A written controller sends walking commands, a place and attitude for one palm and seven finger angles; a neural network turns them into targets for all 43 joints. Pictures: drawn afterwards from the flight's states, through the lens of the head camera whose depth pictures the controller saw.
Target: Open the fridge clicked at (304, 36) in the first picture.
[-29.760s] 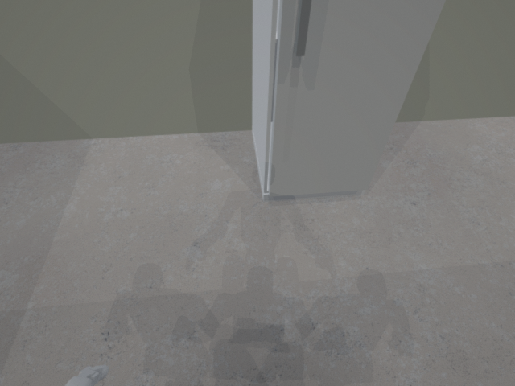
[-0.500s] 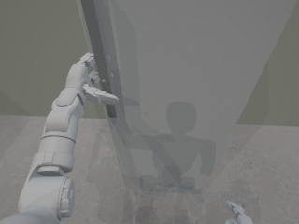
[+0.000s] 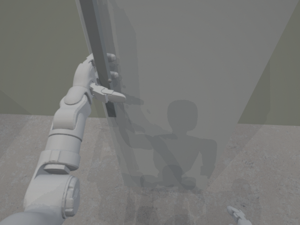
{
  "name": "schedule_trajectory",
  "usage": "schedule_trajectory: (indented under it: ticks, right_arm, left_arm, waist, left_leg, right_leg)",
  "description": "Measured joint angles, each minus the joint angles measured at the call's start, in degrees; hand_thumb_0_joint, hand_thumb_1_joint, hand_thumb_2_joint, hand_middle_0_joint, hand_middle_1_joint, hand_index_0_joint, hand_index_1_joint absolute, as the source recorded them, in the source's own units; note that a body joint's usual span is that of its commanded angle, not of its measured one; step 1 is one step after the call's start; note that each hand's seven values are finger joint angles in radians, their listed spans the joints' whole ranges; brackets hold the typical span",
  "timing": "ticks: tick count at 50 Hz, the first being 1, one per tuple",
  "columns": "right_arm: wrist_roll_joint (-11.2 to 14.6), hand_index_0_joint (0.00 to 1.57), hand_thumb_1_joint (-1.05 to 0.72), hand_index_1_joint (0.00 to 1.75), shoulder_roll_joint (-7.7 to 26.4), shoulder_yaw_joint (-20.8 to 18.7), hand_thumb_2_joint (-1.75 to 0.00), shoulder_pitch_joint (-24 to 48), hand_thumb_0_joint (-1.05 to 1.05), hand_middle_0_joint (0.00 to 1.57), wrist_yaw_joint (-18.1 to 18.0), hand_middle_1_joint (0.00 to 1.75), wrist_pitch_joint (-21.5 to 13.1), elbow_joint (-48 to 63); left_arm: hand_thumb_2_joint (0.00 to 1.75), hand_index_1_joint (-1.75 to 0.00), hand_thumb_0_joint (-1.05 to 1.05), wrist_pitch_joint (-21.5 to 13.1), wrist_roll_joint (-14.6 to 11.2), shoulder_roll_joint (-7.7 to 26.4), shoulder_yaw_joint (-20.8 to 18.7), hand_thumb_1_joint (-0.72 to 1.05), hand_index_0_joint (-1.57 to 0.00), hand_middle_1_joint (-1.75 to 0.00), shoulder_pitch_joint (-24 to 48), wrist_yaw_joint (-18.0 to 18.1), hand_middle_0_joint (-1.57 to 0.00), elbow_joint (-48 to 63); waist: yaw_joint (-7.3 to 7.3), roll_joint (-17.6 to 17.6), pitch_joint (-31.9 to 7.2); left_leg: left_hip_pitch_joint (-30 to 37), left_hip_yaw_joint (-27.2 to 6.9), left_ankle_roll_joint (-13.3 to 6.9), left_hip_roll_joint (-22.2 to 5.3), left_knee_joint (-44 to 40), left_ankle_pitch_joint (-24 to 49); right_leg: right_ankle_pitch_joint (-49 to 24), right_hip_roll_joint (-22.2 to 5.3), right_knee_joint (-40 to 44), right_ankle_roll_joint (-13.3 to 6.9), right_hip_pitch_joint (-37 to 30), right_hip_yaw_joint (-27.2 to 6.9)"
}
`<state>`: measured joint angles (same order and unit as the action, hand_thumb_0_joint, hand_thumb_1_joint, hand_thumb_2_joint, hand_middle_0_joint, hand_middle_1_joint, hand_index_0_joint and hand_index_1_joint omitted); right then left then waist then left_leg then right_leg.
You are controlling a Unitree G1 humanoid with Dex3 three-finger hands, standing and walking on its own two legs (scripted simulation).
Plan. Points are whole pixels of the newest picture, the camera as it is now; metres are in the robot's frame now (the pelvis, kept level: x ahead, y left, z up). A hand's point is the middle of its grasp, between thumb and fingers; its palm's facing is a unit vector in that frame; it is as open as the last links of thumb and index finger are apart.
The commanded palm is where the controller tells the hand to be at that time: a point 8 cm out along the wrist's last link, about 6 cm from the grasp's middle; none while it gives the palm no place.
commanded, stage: slide the fingers in behind the handle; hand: left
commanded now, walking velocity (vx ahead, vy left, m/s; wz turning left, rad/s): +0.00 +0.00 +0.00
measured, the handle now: (103, 54) +0.47 +0.15 +0.25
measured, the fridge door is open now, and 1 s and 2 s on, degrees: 0 0 0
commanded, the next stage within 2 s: grip the handle and tug to test in 0.76 s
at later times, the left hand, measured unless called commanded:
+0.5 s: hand (110, 81) +0.41 +0.13 +0.20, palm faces +0.01 -1.00 -0.01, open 14.3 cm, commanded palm +0.39 +0.17 +0.20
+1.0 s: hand (110, 81) +0.41 +0.13 +0.20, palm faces +0.00 -1.00 +0.00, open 13.8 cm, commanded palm +0.39 +0.17 +0.20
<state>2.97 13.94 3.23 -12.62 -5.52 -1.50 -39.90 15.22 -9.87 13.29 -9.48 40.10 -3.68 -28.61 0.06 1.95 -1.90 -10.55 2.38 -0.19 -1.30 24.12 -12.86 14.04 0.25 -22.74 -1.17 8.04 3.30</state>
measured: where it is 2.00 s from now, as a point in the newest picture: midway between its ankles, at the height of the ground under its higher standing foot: outside the picture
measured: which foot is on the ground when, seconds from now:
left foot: down 0.00-1.00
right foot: down 0.00-1.00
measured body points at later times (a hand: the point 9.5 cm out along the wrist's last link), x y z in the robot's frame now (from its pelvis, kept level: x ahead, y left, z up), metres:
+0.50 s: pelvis +0.00 +0.00 +0.00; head -0.01 -0.01 +0.45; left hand +0.41 +0.18 +0.21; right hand +0.16 -0.23 -0.10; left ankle +0.00 +0.12 -0.74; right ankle -0.02 -0.11 -0.74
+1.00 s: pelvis +0.01 +0.01 +0.00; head -0.01 +0.00 +0.45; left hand +0.41 +0.18 +0.21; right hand +0.17 -0.22 -0.10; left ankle +0.00 +0.12 -0.74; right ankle -0.02 -0.11 -0.74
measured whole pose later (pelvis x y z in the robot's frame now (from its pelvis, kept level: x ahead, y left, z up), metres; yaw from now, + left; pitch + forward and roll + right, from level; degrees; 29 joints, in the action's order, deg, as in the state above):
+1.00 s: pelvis +0.01 +0.01 +0.00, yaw +1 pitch -1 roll +0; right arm 2.7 13.3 3.4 -10.5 -5.0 -0.3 -39.6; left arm 17.9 -9.3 11.1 -6.7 39.0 -1.3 -23.8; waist -1.1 1.6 -1.7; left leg -9.9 1.8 -0.6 -0.6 24.5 -13.6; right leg 14.7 -0.4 -22.5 -0.7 6.8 3.8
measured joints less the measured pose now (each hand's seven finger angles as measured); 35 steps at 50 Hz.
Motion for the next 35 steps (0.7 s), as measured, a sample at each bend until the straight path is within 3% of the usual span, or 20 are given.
schedule_trajectory:
  ticks: [22,35]
  right_arm:
    - [0.04,0.20,-0.91,0.30,-0.09,-0.44,-0.89,0.45,0.01,0.20,0.67,0.30,-0.75,0.06]
    - [-0.28,0.20,-0.91,0.30,-0.72,0.13,-0.89,1.79,0.01,0.20,0.91,0.30,-0.08,0.25]
  left_arm:
    - [0.30,-1.20,-0.01,0.40,0.61,-1.48,1.96,-0.50,-0.23,-1.20,-0.36,2.51,-0.25,1.76]
    - [0.30,-1.20,-0.01,1.62,0.38,-1.99,2.58,-0.50,-0.24,-1.20,-1.61,2.03,-0.25,4.29]
  waist:
    - [-0.65,0.02,0.10]
    - [-1.13,-0.18,-0.09]
  left_leg:
    - [0.11,-0.28,-0.15,0.29,0.31,-0.33]
    - [0.70,-0.22,-0.34,0.57,0.17,-0.72]
  right_leg:
    - [0.32,-0.27,-0.10,0.19,-0.35,0.25]
    - [0.66,-0.54,0.10,0.44,-0.97,0.17]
